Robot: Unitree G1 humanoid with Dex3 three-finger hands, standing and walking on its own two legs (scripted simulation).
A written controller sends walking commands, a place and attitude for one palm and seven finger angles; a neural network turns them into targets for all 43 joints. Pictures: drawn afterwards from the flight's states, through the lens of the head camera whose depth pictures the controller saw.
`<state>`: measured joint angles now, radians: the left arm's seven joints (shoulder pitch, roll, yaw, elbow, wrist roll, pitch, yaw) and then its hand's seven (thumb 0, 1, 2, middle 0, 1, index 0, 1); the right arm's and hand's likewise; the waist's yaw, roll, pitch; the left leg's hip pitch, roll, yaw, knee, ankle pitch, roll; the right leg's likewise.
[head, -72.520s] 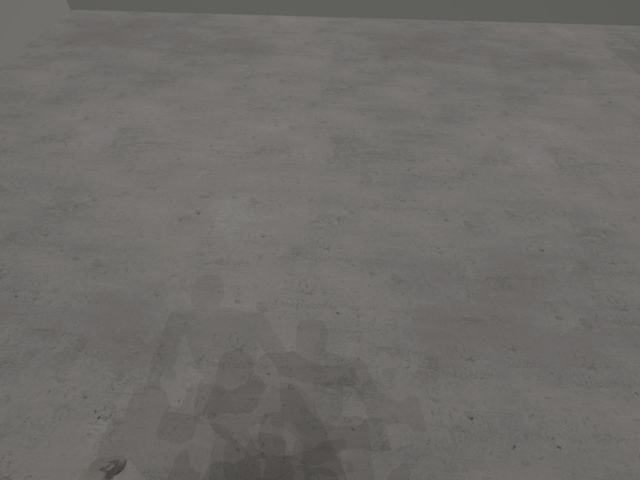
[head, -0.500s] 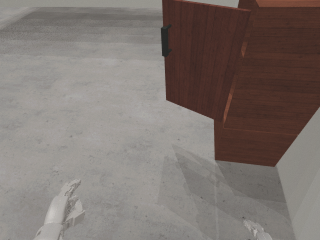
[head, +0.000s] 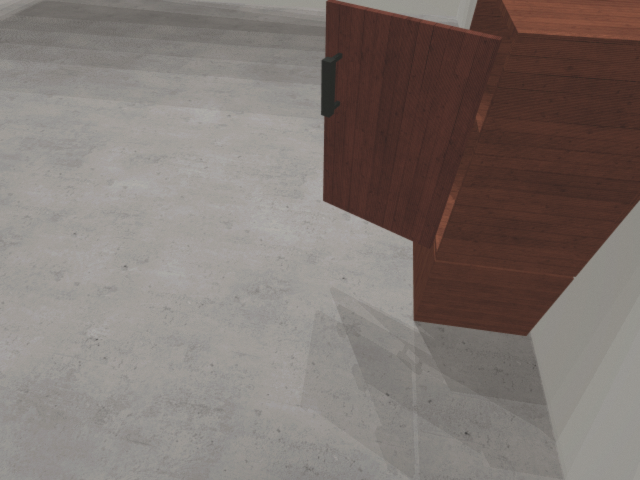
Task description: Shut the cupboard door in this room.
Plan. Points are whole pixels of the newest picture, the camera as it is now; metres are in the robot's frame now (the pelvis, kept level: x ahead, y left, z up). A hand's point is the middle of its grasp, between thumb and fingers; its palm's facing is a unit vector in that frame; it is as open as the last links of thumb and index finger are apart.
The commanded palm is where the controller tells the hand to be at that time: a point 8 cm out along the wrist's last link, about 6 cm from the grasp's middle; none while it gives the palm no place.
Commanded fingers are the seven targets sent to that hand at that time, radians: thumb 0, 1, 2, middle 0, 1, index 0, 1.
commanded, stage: let the arm hang, fingers relaxed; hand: left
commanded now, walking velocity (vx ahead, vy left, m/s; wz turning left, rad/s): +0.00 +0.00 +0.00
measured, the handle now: (332, 84) +0.97 +0.02 +0.03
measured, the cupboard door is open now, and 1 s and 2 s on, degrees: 65 65 65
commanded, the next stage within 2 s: look to check the result in 0.44 s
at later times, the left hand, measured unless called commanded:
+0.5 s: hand out of the picture -0.04 +0.16 -0.18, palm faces +0.03 -0.99 -0.12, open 7.3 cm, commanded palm none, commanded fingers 0.00 0.90 0.90 -0.20 -0.30 -0.20 -0.30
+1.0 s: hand out of the picture -0.02 +0.20 -0.18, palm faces -0.01 -0.98 -0.19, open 7.3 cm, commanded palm none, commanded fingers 0.00 0.90 0.90 -0.20 -0.30 -0.20 -0.30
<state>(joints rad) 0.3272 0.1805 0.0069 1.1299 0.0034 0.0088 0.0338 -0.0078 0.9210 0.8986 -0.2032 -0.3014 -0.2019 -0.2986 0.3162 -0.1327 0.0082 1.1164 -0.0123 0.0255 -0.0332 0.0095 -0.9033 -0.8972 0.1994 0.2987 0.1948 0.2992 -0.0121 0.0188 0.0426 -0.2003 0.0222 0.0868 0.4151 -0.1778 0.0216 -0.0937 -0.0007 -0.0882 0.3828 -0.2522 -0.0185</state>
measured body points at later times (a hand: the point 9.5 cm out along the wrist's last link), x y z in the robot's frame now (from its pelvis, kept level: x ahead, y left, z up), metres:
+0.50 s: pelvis +0.00 +0.02 +0.00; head -0.01 +0.03 +0.45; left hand -0.04 +0.21 -0.17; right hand -0.04 -0.18 -0.16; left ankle +0.03 +0.10 -0.74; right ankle -0.03 -0.10 -0.74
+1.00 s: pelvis +0.00 +0.03 +0.00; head +0.01 +0.03 +0.45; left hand -0.02 +0.25 -0.16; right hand -0.03 -0.19 -0.16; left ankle +0.03 +0.10 -0.74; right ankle -0.03 -0.10 -0.74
